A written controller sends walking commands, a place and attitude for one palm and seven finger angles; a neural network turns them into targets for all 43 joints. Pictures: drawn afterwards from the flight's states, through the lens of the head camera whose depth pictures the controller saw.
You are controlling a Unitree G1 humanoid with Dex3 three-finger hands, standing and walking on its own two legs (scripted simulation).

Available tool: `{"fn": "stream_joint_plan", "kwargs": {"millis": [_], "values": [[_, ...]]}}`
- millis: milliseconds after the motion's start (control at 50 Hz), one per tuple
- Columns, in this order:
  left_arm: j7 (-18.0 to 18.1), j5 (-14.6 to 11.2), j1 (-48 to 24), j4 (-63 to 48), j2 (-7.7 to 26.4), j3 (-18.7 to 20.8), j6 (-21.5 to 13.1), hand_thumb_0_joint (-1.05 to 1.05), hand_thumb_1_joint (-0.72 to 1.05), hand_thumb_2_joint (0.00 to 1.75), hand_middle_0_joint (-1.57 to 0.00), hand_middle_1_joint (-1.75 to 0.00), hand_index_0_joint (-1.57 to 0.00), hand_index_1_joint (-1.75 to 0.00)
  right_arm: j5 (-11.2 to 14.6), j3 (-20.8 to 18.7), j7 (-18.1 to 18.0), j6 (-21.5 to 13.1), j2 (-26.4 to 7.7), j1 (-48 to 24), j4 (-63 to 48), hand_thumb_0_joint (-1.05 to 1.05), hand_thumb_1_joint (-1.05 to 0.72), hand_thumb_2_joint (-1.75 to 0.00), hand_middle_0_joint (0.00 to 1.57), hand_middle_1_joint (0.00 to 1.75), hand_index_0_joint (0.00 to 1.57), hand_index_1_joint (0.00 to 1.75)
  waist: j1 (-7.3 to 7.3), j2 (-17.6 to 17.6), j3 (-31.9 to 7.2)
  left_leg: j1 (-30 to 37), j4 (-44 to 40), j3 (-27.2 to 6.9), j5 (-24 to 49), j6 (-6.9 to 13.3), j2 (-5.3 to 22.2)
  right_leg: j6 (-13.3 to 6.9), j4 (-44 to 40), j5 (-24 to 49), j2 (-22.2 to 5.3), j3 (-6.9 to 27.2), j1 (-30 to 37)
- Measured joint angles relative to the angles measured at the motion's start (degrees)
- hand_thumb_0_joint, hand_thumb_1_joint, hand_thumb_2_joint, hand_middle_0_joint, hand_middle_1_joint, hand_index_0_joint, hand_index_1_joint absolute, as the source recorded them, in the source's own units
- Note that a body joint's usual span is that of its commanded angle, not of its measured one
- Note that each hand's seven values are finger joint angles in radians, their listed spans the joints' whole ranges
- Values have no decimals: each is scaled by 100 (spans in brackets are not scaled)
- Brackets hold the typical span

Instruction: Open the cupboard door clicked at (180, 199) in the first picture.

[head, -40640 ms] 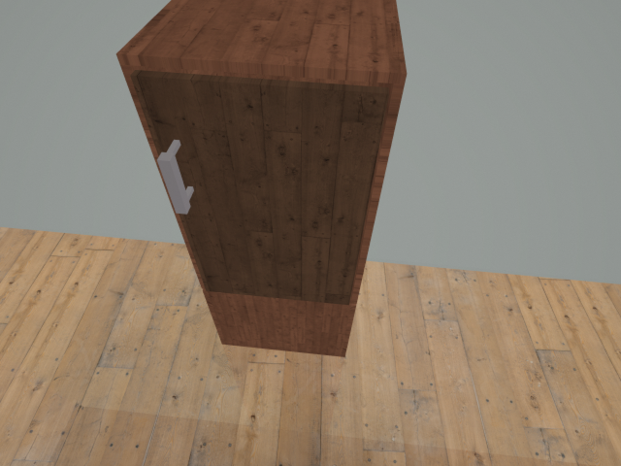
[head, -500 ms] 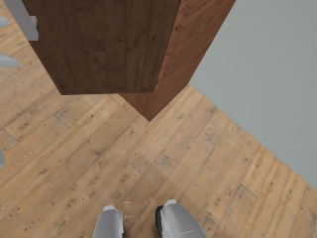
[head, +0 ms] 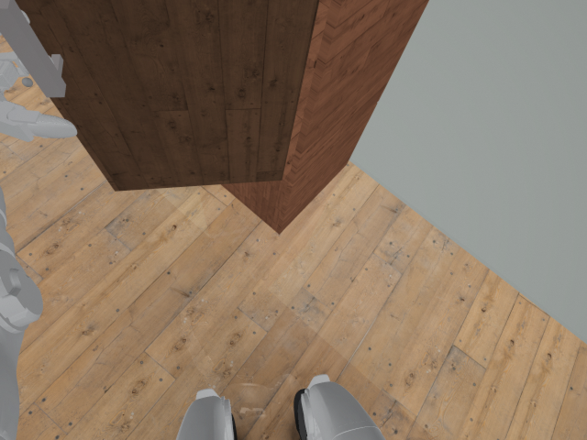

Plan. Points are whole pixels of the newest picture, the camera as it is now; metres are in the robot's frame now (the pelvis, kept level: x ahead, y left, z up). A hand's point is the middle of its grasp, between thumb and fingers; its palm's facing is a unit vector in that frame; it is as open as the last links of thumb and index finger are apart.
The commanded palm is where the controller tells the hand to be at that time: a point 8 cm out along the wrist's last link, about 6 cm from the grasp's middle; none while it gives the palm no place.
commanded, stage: slide the fingers in behind the handle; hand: left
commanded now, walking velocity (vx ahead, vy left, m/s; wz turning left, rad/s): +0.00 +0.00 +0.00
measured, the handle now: (33, 39) +0.60 +0.25 +0.10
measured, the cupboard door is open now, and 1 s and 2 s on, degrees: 49 49 53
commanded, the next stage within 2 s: close the thumb around the handle in 0.86 s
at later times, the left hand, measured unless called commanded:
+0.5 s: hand (49, 82) +0.54 +0.22 +0.09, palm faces +0.05 -1.00 +0.01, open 14.0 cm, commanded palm +0.52 +0.26 +0.09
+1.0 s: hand (51, 82) +0.54 +0.22 +0.09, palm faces +0.05 -1.00 +0.01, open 14.0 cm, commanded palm +0.52 +0.26 +0.09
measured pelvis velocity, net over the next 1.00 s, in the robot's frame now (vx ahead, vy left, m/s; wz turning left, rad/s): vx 0.00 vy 0.00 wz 0.01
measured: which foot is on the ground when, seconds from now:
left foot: down 0.00-1.00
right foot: down 0.00-1.00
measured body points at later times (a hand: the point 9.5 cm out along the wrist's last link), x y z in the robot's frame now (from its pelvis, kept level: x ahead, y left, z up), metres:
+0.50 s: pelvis +0.00 -0.01 +0.00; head +0.16 +0.02 +0.42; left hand +0.53 +0.28 +0.09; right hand -0.03 -0.27 -0.10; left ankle -0.01 +0.10 -0.67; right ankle +0.00 -0.14 -0.67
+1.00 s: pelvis +0.00 +0.00 +0.00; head +0.15 +0.03 +0.42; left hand +0.53 +0.28 +0.09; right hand -0.04 -0.26 -0.10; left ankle -0.01 +0.10 -0.67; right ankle +0.00 -0.14 -0.67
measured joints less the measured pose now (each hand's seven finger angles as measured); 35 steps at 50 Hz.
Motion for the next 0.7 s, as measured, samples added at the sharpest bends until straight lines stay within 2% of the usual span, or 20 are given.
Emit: {"fn": "stream_joint_plan", "kwargs": {"millis": [180, 520, 700], "values": [[92, -23, -75, 78, -30, -101, -35, -1, -50, 30, -29, -121, -30, -120, 13, -35, -24, -36, -37, -37, 39, 0, -90, -89, 20, 30, 20, 30, 16, -21, 24, -5, 4, -31, 14, -36, 0, -36, 48, -20, 2, -28, -16], [297, -41, -106, 7, -328, -241, -56, -1, -50, 30, -29, -121, -30, -120, -23, -72, 18, -106, -5, -65, 89, 0, -90, -89, 20, 30, 20, 30, 44, -22, -23, 0, -8, -39, 23, -47, -19, -47, 66, -33, -13, -33, -21], [282, 13, -148, 93, -245, -210, -76, -1, -50, 30, -30, -121, -30, -120, -20, -43, 15, -116, 19, -55, 54, 0, -90, -89, 20, 30, 20, 30, 7, -15, -6, -10, 17, -15, 13, -28, -21, -28, 85, -31, -15, -8, -36]]}}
